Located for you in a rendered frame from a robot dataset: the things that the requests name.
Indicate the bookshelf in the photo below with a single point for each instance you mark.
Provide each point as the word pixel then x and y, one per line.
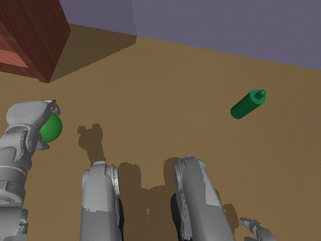
pixel 33 34

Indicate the left robot hand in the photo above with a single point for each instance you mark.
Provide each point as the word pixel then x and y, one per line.
pixel 35 113

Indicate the left robot arm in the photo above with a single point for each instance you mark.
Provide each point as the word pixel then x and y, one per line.
pixel 17 146

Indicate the right robot hand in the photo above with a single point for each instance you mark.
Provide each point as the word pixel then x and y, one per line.
pixel 256 228

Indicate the right robot foot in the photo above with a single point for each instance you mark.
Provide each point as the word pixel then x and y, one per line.
pixel 177 218

